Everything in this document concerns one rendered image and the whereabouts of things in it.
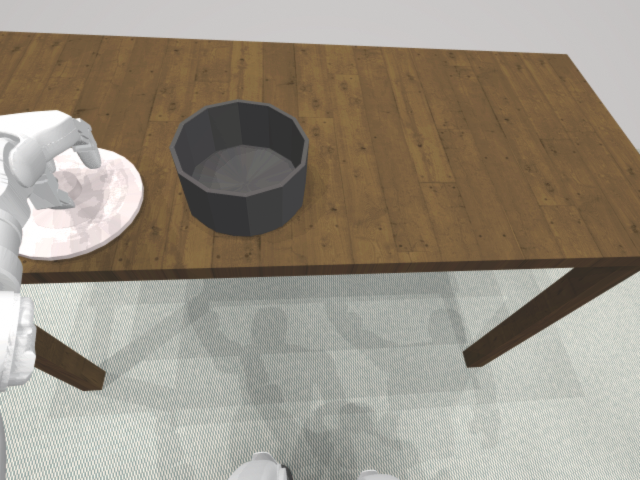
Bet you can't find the robot left thigh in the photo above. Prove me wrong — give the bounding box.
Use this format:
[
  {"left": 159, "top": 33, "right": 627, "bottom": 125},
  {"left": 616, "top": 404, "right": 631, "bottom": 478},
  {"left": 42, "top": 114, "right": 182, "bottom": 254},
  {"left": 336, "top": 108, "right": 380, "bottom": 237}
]
[{"left": 228, "top": 460, "right": 287, "bottom": 480}]

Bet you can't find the table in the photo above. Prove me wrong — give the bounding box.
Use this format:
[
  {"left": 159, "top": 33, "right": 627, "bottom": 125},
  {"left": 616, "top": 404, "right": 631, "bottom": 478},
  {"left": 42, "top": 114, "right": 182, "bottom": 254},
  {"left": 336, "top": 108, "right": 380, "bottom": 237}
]
[{"left": 0, "top": 31, "right": 640, "bottom": 391}]

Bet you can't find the robot left shin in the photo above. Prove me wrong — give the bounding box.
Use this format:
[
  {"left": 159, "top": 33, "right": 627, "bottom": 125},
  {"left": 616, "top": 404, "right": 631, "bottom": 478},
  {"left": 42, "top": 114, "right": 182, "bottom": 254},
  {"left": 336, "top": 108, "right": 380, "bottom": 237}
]
[{"left": 251, "top": 452, "right": 278, "bottom": 465}]

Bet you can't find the pot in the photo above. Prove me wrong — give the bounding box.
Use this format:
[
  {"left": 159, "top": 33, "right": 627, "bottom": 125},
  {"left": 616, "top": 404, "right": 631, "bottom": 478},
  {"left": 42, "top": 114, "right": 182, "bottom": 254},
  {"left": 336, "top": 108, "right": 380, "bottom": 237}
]
[{"left": 169, "top": 99, "right": 309, "bottom": 236}]

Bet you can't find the robot left upper arm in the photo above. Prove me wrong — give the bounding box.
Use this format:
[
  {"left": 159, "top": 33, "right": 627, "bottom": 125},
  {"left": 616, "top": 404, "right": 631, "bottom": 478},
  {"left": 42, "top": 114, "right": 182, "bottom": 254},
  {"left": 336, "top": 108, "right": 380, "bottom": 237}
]
[{"left": 0, "top": 291, "right": 36, "bottom": 480}]

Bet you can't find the robot left hand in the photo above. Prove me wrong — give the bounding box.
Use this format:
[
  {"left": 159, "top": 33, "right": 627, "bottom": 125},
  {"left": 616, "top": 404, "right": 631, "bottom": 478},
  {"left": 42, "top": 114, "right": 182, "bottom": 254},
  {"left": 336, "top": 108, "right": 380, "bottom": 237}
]
[{"left": 0, "top": 110, "right": 101, "bottom": 210}]

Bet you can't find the knob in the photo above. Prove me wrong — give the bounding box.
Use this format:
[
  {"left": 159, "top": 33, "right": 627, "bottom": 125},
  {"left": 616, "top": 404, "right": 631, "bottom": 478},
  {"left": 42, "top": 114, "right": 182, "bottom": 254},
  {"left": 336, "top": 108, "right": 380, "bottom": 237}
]
[{"left": 53, "top": 171, "right": 82, "bottom": 201}]

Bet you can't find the lid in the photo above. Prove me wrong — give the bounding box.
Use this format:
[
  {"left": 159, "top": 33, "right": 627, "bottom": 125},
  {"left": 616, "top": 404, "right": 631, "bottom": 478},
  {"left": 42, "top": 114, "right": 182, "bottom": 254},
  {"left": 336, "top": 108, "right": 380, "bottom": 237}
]
[{"left": 18, "top": 148, "right": 144, "bottom": 261}]

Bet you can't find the robot left forearm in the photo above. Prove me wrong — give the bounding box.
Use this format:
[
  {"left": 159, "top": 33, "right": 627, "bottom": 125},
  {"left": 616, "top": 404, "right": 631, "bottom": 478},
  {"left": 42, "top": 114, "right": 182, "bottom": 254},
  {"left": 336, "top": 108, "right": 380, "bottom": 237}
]
[{"left": 0, "top": 128, "right": 46, "bottom": 293}]

